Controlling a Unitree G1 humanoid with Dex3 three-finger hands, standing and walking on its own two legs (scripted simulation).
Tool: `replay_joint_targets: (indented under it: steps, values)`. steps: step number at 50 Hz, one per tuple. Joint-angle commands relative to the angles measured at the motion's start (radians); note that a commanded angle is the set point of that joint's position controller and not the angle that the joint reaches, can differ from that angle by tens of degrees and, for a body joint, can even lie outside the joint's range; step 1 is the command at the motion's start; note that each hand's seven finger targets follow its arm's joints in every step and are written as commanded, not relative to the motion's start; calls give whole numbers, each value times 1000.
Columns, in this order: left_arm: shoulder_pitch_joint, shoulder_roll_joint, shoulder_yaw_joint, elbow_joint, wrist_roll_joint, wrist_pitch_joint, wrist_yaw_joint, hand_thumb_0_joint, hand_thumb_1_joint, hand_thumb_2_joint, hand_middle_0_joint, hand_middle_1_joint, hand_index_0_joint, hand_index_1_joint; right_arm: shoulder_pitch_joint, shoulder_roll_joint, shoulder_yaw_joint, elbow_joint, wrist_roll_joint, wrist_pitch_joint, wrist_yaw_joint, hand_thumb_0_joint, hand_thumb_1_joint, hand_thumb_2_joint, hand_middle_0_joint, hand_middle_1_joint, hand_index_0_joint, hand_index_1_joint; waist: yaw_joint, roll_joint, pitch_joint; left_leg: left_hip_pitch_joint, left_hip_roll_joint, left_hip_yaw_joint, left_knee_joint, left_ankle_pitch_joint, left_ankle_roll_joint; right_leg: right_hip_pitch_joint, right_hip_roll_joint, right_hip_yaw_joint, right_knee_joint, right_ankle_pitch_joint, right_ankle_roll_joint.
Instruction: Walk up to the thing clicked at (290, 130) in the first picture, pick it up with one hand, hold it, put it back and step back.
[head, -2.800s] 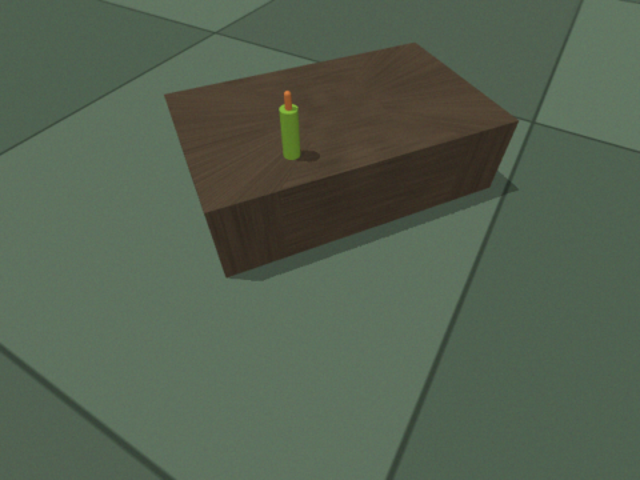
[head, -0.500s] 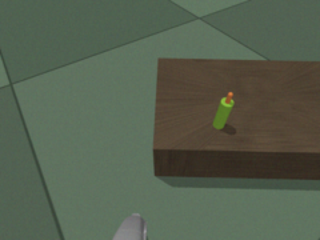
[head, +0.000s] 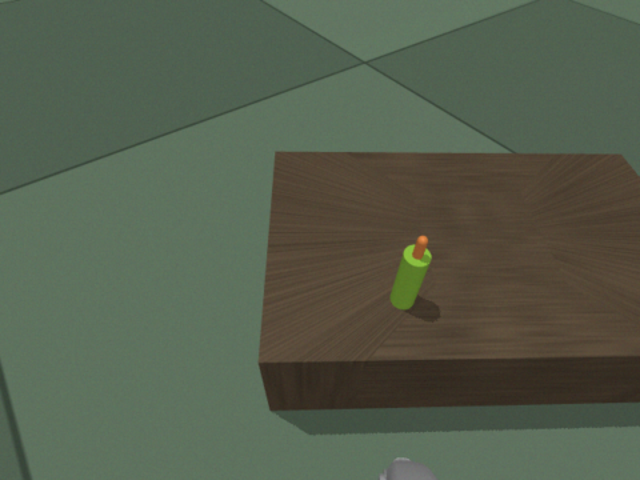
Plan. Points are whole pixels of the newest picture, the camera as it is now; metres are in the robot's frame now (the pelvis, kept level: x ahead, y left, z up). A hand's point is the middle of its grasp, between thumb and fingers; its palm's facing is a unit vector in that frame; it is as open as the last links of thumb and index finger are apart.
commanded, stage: walk up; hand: right
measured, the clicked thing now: (411, 271) +0.59 -0.20 -0.27
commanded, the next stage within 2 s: none
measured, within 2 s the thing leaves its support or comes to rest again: neither
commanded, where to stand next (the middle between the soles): +0.11 +0.01 m, yaw +2 degrees
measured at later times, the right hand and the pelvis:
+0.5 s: hand out of the picture +0.15 -0.28 -0.15, palm faces -0.12 +0.91 -0.39, open 7.4 cm; pelvis +0.03 -0.02 -0.01, yaw +4 degrees
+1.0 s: hand out of the picture +0.14 -0.24 -0.14, palm faces -0.11 +0.94 -0.31, open 7.4 cm; pelvis +0.04 -0.01 +0.01, yaw +3 degrees
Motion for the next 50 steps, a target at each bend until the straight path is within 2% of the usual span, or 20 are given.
replay_joint_targets:
  steps: [1,2,3,4,5,8,16,21,22,23,24,25,31,33,34,36,38,40,46,50]
  values:
    - [158,162,51,16,11,-52,46,0,900,900,-200,-300,-200,-300,-60,-173,-51,-71,9,13,-20,0,-900,-900,200,300,200,300,88,63,-92,-250,32,-25,105,-83,120,333,88,-64,-220,13,-8]
    - [155,235,65,9,23,-65,57,0,900,900,-200,-300,-200,-300,-28,-82,-25,-78,14,18,-21,0,-900,-900,200,300,200,300,86,-194,-75,-316,-62,41,345,-177,68,296,-99,223,-382,-49,-54]
    - [69,276,60,-40,23,-74,64,0,900,900,-200,-300,-200,-300,11,-76,-17,-70,19,29,-29,0,-900,-900,200,300,200,300,46,-192,-44,-348,-98,-93,395,-229,29,216,-255,484,-465,-37,-124]
    - [16,308,63,-48,13,-69,64,0,900,900,-200,-300,-200,-300,-10,-172,-48,-56,15,30,-39,0,-900,-900,200,300,200,300,50,-152,-24,-332,-56,-107,430,-245,28,185,-299,503,-460,-19,-224]
    - [2,291,59,-48,7,-68,66,0,900,900,-200,-300,-200,-300,-17,-198,-53,-36,17,29,-42,0,-900,-900,200,300,200,300,44,-136,-23,-331,-31,-124,437,-237,27,196,-277,466,-421,71,-247]
    - [-16,232,33,-25,1,-78,80,0,900,900,-200,-300,-200,-300,-2,-174,-49,22,30,37,-37,0,-900,-900,200,300,200,300,29,-170,-75,-290,-35,-134,374,-178,30,259,-169,221,-302,314,-182]
    - [-27,245,27,-37,-3,-80,107,0,900,900,-200,-300,-200,-300,-112,-164,-60,10,2,70,-15,0,-900,-900,200,300,200,300,48,-124,-112,-192,-45,-76,225,-113,27,253,-223,160,-218,643,-220]
    - [-124,230,5,-50,-5,-59,107,0,900,900,-200,-300,-200,-300,-52,-164,-76,57,-1,62,-5,0,-900,-900,200,300,200,300,-23,-66,-151,54,-88,-32,-50,53,58,89,-153,67,-95,304,-149]
    - [-107,187,-9,-47,-6,-52,105,0,900,900,-200,-300,-200,-300,-43,-200,-87,64,-11,56,-10,0,-900,-900,200,300,200,300,-27,44,-164,115,-18,-154,-135,69,88,6,-102,26,-2,174,-102]
    - [-88,125,-27,-47,-16,-47,102,0,900,900,-200,-300,-200,-300,-94,-253,-94,42,-19,50,-10,0,-900,-900,200,300,200,300,2,227,-159,142,154,-438,-210,91,156,-105,34,-57,105,-50,-30]
    - [-124,172,-12,-21,-15,-38,114,0,900,900,-200,-300,-200,-300,-118,-288,-98,41,1,54,-7,0,-900,-900,200,300,200,300,-22,267,-139,31,231,-495,-245,22,260,-51,76,-56,170,-362,-29]
    - [-125,193,-10,-1,-8,-37,114,0,900,900,-200,-300,-200,-300,-149,-278,-98,45,-1,58,-4,0,-900,-900,200,300,200,300,-15,253,-110,-29,235,-496,-259,-48,288,-16,51,-18,196,-368,-29]
    - [-32,131,-16,94,-11,-65,106,0,900,900,-200,-300,-200,-300,-259,-196,-48,49,14,62,-9,0,-900,-900,200,300,200,300,64,207,-126,-43,75,-202,-42,298,144,234,95,-68,-254,30,-19]
    - [-55,202,-4,98,12,-81,114,0,900,900,-200,-300,-200,-300,-250,-126,-24,44,27,62,-7,0,-900,-900,200,300,200,300,55,52,-139,-127,13,-152,67,249,63,302,-58,191,-321,111,-85]
    - [-118,262,0,91,12,-79,109,0,900,900,-200,-300,-200,-300,-245,-135,-30,56,22,67,-10,0,-900,-900,200,300,200,300,25,-16,-87,-131,-54,-98,66,2,40,196,-160,312,-359,8,-161]
    - [-250,232,-14,63,7,-70,95,0,900,900,-200,-300,-200,-300,-172,-158,-44,119,9,65,-13,0,-900,-900,200,300,200,300,-42,-24,-41,38,-35,-109,-2,-124,44,13,-159,252,-343,-118,-161]
    - [-241,162,-41,72,-1,-65,86,0,900,900,-200,-300,-200,-300,-215,-201,-51,129,10,53,-4,0,-900,-900,200,300,200,300,-25,67,-31,60,39,-240,-201,-100,88,-4,-1,68,-276,-120,-53]
    - [-185,149,-43,114,-3,-65,83,0,900,900,-200,-300,-200,-300,-268,-195,-41,126,10,51,4,0,-900,-900,200,300,200,300,24,59,-39,-38,105,-305,-273,-200,123,117,67,-1,-243,-131,-33]
    - [-190,151,-46,155,-9,-66,78,0,900,900,-200,-300,-200,-300,-288,-178,-27,164,3,49,3,0,-900,-900,200,300,200,300,23,110,-53,-29,41,-217,-308,-144,58,211,31,43,-318,-36,-45]
    - [-201,150,-50,180,-9,-69,81,0,900,900,-200,-300,-200,-300,-286,-160,-21,186,9,44,1,0,-900,-900,200,300,200,300,22,91,-111,52,39,-179,-284,76,55,266,12,48,-348,114,-33]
